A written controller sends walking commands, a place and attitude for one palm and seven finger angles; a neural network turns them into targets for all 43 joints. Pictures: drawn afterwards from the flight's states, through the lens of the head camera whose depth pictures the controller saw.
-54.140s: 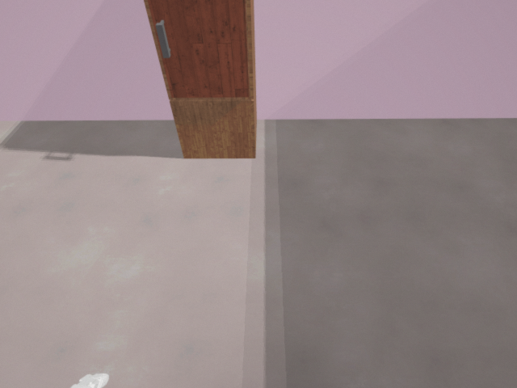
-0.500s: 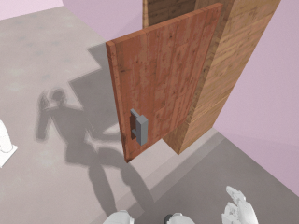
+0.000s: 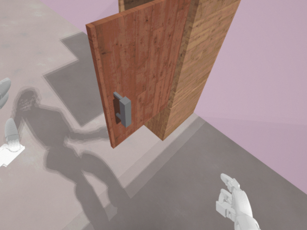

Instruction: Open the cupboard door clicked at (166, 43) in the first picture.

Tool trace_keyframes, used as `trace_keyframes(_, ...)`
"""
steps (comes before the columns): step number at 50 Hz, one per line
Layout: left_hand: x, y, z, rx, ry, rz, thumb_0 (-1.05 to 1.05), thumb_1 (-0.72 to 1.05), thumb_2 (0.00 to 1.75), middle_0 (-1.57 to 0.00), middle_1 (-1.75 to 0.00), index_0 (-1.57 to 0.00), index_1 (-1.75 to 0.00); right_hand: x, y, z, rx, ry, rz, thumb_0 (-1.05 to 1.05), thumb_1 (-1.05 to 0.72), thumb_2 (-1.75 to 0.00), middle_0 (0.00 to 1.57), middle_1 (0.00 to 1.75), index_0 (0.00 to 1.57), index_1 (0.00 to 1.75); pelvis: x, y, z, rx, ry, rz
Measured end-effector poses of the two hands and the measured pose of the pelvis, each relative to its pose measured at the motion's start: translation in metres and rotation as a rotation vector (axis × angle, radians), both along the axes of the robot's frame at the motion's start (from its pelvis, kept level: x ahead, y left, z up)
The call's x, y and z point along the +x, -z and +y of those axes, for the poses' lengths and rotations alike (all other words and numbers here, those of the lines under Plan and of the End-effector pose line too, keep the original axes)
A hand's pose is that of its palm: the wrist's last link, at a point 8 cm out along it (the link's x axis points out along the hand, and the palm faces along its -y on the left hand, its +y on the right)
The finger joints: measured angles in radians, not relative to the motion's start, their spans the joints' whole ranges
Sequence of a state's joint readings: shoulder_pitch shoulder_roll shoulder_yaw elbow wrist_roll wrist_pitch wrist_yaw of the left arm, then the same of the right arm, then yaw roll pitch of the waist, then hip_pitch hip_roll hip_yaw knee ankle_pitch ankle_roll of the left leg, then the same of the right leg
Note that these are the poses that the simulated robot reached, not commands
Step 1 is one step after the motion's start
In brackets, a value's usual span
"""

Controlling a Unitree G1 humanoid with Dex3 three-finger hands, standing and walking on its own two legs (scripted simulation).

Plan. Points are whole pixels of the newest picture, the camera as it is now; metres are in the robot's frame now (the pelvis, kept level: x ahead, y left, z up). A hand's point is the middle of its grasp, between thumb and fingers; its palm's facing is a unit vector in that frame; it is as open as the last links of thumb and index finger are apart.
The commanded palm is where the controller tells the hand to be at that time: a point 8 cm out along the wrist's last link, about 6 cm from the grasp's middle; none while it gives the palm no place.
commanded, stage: stop stepping back and stand still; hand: left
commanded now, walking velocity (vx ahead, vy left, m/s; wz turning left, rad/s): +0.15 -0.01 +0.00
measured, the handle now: (121, 109) +0.50 +0.14 -0.05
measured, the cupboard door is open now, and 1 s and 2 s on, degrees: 90 90 90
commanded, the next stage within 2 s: let the arm hang, fingers relaxed in 0.70 s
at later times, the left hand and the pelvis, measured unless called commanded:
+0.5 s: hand (1, 227) +0.11 +0.23 +0.16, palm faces +0.46 -0.79 -0.41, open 7.4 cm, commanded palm +0.05 +0.27 +0.18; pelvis -0.09 -0.03 +0.00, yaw +0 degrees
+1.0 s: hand out of the picture +0.06 +0.19 -0.12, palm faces +0.05 -0.96 -0.28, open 7.4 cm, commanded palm none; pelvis -0.09 -0.01 -0.02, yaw +1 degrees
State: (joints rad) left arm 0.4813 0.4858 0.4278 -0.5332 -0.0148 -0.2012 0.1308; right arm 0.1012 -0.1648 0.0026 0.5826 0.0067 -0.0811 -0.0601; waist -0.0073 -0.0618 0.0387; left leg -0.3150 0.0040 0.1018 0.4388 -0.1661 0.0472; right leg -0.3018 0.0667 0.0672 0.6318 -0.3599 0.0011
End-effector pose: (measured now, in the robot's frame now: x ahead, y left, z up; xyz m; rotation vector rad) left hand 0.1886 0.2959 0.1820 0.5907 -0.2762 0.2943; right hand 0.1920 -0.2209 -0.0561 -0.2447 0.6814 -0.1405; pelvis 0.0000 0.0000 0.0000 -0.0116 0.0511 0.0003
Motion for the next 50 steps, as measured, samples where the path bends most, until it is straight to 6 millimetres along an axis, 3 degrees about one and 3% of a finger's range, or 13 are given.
trace_keyframes(3,-0.013,-0.002,-0.005,0.023,0.038,0.039,0.01,0.89,0.9,-0.21,-0.3,-0.21,-0.3,-0.025,-0.009,-0.013,-0.015,0.024,-0.026,0.01,-0.91,-0.89,0.2,0.3,0.2,0.3,-0.018,-0.004,-0.002,-0.01,0.021,-0.006)
trace_keyframes(7,-0.045,-0.003,-0.015,0.035,0.043,0.093,0.01,0.89,0.9,-0.21,-0.3,-0.21,-0.3,-0.069,-0.009,-0.031,-0.027,0.065,-0.026,0.01,-0.91,-0.89,0.2,0.3,0.2,0.3,-0.039,-0.005,-0.007,-0.021,0.04,-0.018)
trace_keyframes(15,-0.107,-0.001,-0.027,0.009,-0.095,0.06,0.01,0.89,0.9,-0.22,-0.3,-0.21,-0.3,-0.148,0.03,-0.059,-0.016,0.091,0.112,0.01,-0.91,-0.89,0.2,0.3,0.2,0.3,-0.076,0.003,-0.029,0.007,0.021,-0.05)
trace_keyframes(20,-0.122,0.004,-0.03,-0.071,-0.145,0.003,0.01,0.89,0.9,-0.21,-0.3,-0.21,-0.3,-0.181,0.038,-0.066,-0.006,0.109,0.163,0.02,-0.91,-0.89,0.2,0.3,0.2,0.3,-0.084,0.0,-0.033,0.029,0.025,-0.063)
trace_keyframes(27,-0.12,0.008,-0.03,-0.088,-0.103,-0.046,0.01,0.89,0.9,-0.21,-0.3,-0.21,-0.3,-0.184,0.037,-0.062,-0.023,0.116,0.114,0.02,-0.91,-0.89,0.2,0.3,0.2,0.3,-0.094,0.006,-0.027,0.021,0.007,-0.082)
trace_keyframes(34,-0.121,-0.003,-0.021,-0.001,-0.099,-0.044,0.01,0.89,0.9,-0.21,-0.3,-0.21,-0.3,-0.165,0.03,-0.042,0.021,0.095,0.027,0.02,-0.91,-0.89,0.2,0.3,0.2,0.3,-0.096,0.007,-0.024,0.021,0.019,-0.077)
trace_keyframes(40,-0.119,0.005,-0.024,-0.036,-0.133,-0.007,0.01,0.89,0.9,-0.21,-0.3,-0.21,-0.3,-0.148,0.037,-0.032,0.057,0.04,0.044,0.01,-0.91,-0.89,0.2,0.3,0.2,0.3,-0.09,0.008,-0.028,0.007,0.018,-0.059)
trace_keyframes(42,-0.109,0.034,-0.023,-0.059,-0.119,0.103,0.01,0.89,0.9,-0.21,-0.3,-0.2,-0.3,-0.144,0.047,-0.033,0.071,0.001,0.075,0.01,-0.91,-0.89,0.2,0.3,0.2,0.3,-0.089,0.011,-0.025,0.006,0.0,-0.046)
trace_keyframes(44,-0.098,0.091,-0.02,-0.158,-0.136,0.327,0.0,0.89,0.9,-0.2,-0.3,-0.2,-0.3,-0.142,0.062,-0.035,0.076,-0.015,0.142,0.01,-0.91,-0.89,0.2,0.3,0.2,0.3,-0.088,0.014,-0.02,0.006,-0.015,-0.041)
trace_keyframes(46,-0.1,0.16,-0.025,-0.28,-0.167,0.585,0.0,0.9,0.9,-0.2,-0.3,-0.19,-0.3,-0.146,0.073,-0.035,0.074,-0.015,0.209,0.01,-0.91,-0.89,0.2,0.3,0.2,0.3,-0.087,0.017,-0.016,0.013,-0.026,-0.044)
trace_keyframes(48,-0.117,0.225,-0.04,-0.386,-0.186,0.843,0.0,0.9,0.9,-0.2,-0.3,-0.19,-0.3,-0.155,0.077,-0.035,0.067,-0.006,0.268,0.01,-0.91,-0.89,0.2,0.3,0.2,0.3,-0.087,0.017,-0.013,0.023,-0.025,-0.054)
trace_keyframes(50,-0.147,0.275,-0.063,-0.47,-0.185,1.076,0.01,0.91,0.9,-0.2,-0.3,-0.19,-0.3,-0.169,0.077,-0.034,0.057,0.009,0.322,0.01,-0.91,-0.89,0.2,0.3,0.2,0.3,-0.088,0.015,-0.012,0.027,-0.02,-0.064)
